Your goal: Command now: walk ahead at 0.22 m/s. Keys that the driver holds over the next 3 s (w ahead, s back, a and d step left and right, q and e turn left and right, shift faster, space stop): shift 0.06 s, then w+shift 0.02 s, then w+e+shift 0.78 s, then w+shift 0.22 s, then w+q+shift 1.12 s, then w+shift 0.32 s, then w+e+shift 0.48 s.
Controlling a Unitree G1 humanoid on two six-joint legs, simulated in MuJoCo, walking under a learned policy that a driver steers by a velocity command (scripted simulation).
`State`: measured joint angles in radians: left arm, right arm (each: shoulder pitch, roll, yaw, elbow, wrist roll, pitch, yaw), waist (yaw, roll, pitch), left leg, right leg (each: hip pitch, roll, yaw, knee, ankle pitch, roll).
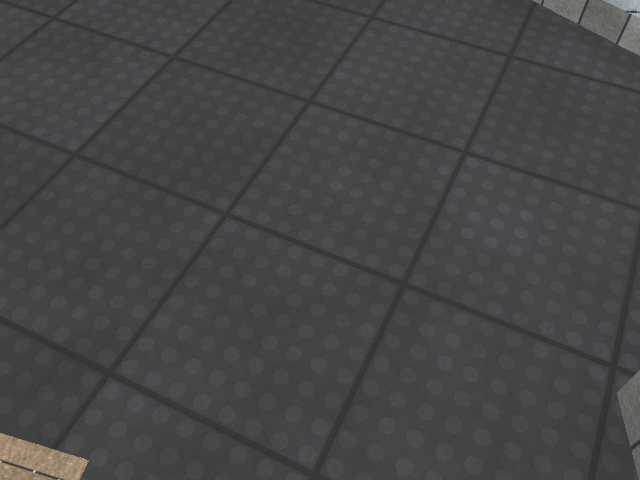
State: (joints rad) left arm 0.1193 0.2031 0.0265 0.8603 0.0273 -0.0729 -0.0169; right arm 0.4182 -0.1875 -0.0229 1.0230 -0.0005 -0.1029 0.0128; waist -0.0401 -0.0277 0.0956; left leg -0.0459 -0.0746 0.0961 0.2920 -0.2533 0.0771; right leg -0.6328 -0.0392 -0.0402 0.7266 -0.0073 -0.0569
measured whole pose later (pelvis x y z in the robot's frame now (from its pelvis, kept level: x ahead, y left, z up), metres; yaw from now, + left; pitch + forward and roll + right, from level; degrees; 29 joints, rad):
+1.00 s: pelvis +0.51 -0.08 -0.03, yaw -39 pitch +3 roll +0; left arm -0.06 0.28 0.02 0.65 0.04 -0.01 -0.10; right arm 0.59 -0.24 -0.03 0.96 -0.04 -0.10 -0.01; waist -0.10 -0.04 0.03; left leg 0.25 0.03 0.31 0.15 -0.42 -0.07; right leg -0.73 -0.02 -0.12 0.80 -0.11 -0.16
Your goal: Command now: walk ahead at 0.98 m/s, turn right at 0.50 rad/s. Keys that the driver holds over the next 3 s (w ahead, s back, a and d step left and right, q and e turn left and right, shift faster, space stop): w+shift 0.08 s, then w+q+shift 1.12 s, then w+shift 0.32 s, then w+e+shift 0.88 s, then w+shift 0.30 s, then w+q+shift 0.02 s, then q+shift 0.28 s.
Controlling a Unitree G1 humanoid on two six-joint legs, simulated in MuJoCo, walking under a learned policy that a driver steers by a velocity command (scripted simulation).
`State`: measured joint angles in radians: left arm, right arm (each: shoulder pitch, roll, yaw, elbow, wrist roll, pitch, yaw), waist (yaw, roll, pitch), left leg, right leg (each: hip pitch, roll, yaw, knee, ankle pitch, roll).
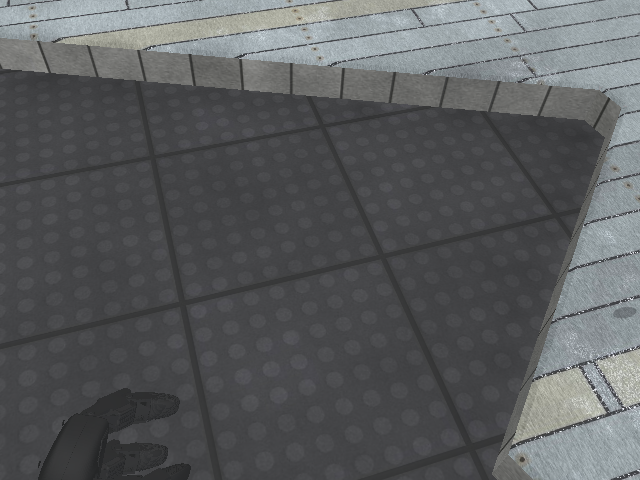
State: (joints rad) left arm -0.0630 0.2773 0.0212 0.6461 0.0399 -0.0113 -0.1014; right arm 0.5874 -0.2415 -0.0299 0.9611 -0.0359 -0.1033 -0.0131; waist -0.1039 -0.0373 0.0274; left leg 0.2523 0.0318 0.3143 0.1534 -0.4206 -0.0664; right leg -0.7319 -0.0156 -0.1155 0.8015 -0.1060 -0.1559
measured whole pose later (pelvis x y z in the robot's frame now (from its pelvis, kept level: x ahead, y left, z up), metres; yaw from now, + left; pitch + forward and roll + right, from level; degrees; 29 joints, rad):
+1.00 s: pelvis +0.91 +0.05 +0.00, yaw +35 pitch +3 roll -1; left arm 0.05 0.28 -0.01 0.62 0.06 -0.09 0.02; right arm 0.37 -0.38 -0.10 0.82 0.01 -0.05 0.01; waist -0.09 0.03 0.03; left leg -0.20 -0.12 -0.19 1.11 -0.42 0.12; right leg -0.50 -0.03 0.02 0.62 -0.18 0.05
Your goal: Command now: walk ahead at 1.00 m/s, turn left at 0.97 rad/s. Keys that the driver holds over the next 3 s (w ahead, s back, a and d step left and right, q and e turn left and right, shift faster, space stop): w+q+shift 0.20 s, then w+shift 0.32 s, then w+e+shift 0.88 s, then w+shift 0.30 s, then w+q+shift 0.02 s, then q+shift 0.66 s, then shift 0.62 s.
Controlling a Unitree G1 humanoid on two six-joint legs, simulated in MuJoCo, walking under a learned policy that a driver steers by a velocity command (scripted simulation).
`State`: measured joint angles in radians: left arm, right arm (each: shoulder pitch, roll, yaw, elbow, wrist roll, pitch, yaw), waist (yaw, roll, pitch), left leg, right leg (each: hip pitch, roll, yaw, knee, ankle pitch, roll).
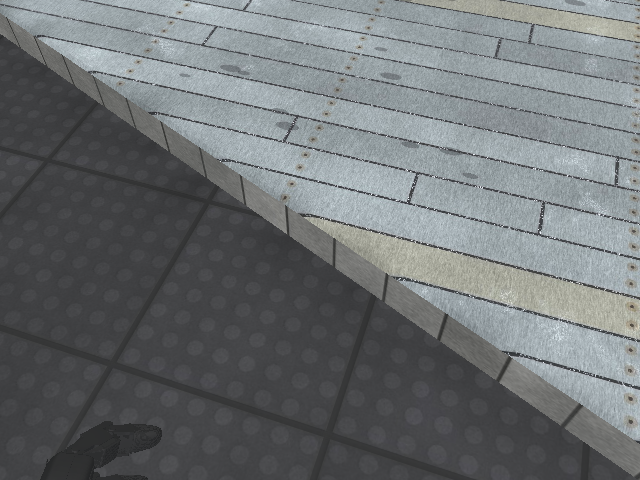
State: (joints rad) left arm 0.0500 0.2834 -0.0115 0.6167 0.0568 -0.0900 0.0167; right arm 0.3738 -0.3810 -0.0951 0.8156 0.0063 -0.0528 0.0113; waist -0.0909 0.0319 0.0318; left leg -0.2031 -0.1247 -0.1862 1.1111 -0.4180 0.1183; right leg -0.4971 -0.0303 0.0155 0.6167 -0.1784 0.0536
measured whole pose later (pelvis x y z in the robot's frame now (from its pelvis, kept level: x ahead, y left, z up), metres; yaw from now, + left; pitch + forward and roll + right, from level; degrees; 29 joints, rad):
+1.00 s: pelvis +0.90 +0.17 +0.01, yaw +4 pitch +0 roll -2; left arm 0.44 0.31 0.07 0.88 0.01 -0.03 -0.01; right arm 0.13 -0.23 0.04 0.66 -0.07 -0.10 0.01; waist 0.04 0.01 0.03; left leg -0.58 0.05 -0.09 1.38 -0.31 -0.02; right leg -0.26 0.19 0.03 0.48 -0.20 -0.15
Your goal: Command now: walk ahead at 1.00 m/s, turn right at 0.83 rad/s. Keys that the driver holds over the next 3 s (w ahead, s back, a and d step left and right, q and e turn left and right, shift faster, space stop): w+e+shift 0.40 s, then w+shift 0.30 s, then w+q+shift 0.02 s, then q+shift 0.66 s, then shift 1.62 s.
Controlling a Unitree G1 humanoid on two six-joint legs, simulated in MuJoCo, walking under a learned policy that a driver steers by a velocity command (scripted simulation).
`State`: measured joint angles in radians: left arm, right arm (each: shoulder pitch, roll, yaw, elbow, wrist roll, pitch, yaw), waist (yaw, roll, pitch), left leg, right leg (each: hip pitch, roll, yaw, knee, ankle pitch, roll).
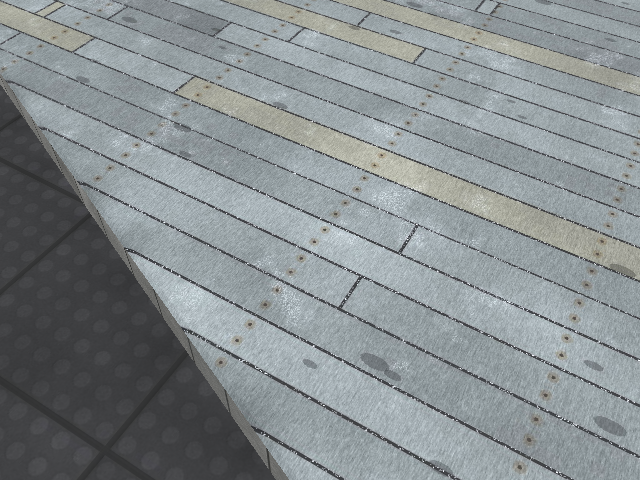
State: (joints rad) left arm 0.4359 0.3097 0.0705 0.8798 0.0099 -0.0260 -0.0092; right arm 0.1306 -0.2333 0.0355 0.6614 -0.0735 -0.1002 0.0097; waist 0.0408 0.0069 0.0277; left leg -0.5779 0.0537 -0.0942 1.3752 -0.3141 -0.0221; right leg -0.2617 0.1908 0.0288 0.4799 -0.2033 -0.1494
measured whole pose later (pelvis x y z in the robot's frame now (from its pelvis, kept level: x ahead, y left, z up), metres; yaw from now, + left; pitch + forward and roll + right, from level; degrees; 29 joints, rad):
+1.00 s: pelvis +0.80 -0.16 +0.11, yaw -24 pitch +1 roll -2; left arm 0.37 0.30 0.06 0.82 0.00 -0.11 0.04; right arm 0.20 -0.26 -0.04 0.67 -0.03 -0.07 0.04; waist 0.02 0.04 0.05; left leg -0.53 -0.08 0.06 0.51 0.14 0.12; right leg -0.04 0.07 -0.14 0.88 -0.38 -0.02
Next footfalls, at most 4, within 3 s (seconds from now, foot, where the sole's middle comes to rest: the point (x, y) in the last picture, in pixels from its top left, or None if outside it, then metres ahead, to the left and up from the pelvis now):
0.22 left None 0.40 0.18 -0.77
0.62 right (404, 415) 0.58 -0.12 -0.64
0.98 left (432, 252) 1.00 -0.21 -0.64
1.54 right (503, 234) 1.07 -0.39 -0.64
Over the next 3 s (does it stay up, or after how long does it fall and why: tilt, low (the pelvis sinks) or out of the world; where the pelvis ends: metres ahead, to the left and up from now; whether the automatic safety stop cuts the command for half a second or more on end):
stays up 0.99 -0.30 0.14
